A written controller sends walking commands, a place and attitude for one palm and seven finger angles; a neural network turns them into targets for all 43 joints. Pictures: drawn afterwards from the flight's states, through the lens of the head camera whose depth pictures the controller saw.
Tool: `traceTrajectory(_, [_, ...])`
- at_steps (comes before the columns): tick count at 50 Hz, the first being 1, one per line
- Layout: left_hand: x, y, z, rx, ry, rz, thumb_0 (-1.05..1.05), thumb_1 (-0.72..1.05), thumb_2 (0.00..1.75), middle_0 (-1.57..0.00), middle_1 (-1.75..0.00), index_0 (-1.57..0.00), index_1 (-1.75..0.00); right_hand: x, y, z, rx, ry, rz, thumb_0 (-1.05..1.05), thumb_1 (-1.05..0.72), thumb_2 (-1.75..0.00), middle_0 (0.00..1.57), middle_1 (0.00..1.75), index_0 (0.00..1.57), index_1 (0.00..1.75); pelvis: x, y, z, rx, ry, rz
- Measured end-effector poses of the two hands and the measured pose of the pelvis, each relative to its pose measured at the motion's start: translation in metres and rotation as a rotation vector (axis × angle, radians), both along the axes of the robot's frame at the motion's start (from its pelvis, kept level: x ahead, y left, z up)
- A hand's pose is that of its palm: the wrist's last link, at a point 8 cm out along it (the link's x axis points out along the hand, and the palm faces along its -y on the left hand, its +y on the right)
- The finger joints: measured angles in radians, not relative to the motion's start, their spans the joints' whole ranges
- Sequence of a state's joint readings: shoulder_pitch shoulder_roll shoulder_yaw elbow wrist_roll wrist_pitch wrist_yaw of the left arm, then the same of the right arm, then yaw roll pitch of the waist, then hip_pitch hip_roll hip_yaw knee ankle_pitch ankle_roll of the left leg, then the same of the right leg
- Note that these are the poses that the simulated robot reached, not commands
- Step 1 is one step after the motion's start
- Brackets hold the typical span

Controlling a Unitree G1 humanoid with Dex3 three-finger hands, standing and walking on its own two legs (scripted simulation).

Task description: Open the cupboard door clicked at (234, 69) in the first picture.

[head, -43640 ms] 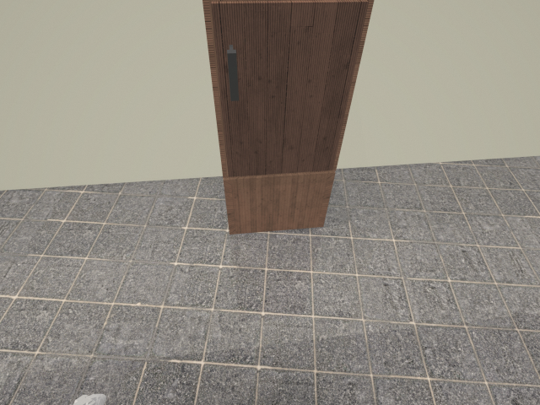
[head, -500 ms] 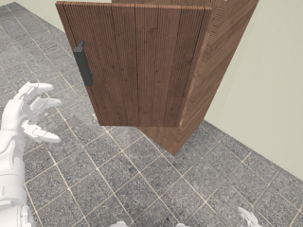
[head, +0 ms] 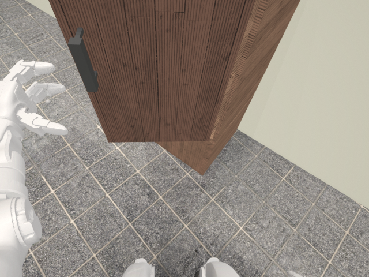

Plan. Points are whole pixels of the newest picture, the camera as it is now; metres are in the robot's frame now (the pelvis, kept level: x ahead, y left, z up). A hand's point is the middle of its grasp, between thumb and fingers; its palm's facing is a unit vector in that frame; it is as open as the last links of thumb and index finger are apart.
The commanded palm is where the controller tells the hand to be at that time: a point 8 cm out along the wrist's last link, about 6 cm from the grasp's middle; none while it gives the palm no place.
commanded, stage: move the hooked fingers beside the handle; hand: left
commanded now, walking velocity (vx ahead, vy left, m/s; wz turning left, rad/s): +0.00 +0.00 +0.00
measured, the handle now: (86, 61) +0.58 +0.23 +0.09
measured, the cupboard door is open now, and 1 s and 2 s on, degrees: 40 40 40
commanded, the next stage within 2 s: slide the fingers in behind the handle in 1.48 s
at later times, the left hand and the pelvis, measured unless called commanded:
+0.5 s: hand (53, 74) +0.52 +0.28 +0.10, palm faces +0.02 -1.00 -0.01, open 14.0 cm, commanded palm +0.52 +0.32 +0.09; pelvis +0.00 +0.00 -0.01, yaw -1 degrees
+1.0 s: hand (54, 70) +0.54 +0.29 +0.09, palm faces +0.03 -1.00 -0.01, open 14.0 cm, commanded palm +0.52 +0.32 +0.09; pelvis +0.02 +0.01 -0.01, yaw -2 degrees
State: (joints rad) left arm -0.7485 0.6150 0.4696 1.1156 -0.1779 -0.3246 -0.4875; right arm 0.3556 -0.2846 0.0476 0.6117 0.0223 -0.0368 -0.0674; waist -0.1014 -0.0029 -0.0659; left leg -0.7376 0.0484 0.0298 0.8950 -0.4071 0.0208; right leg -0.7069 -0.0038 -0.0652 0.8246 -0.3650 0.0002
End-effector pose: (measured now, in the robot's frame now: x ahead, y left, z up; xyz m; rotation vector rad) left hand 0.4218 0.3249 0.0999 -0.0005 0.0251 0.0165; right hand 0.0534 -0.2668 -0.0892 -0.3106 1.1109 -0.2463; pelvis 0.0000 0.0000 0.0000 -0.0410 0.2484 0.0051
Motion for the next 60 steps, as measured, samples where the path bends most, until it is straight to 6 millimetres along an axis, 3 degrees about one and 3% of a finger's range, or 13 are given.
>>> traceTrajectory(17, [0.050,0.003,0.000,-0.002,0.018,-0.002,-0.01,-0.50,0.30,-0.30,-1.20,-0.30,-1.20,-0.060,-0.002,-0.002,-0.025,0.214,-0.098,0.01,-0.91,-0.90,0.20,0.30,0.20,0.30,0.002,0.003,-0.007,-0.015,0.070,-0.012])
traceTrajectory(34, [0.101,0.009,0.001,0.001,0.033,-0.002,-0.01,-0.50,0.30,-0.30,-1.20,-0.30,-1.20,-0.088,0.009,0.001,-0.039,0.345,-0.147,0.00,-0.91,-0.90,0.20,0.30,0.20,0.30,0.008,0.008,-0.014,-0.035,0.151,-0.019])
traceTrajectory(44, [0.103,0.011,-0.010,0.003,0.035,0.006,-0.01,-0.50,0.30,-0.30,-1.20,-0.30,-1.20,-0.085,0.020,0.002,-0.003,0.360,-0.171,0.00,-0.91,-0.90,0.20,0.30,0.20,0.30,0.018,0.011,-0.012,-0.037,0.157,-0.034])
traceTrajectory(52, [0.093,0.015,-0.005,0.009,0.016,0.008,-0.01,-0.50,0.30,-0.30,-1.20,-0.30,-1.20,-0.068,0.019,0.001,0.005,0.339,-0.147,0.00,-0.91,-0.90,0.20,0.30,0.20,0.30,0.022,0.011,-0.009,-0.041,0.139,-0.022])
traceTrajectory(60, [0.090,0.005,-0.007,0.004,0.040,-0.001,-0.01,-0.50,0.30,-0.30,-1.20,-0.30,-1.20,-0.048,0.011,-0.001,-0.013,0.282,-0.108,0.00,-0.91,-0.90,0.20,0.30,0.20,0.30,0.019,0.009,-0.010,-0.040,0.126,-0.006])
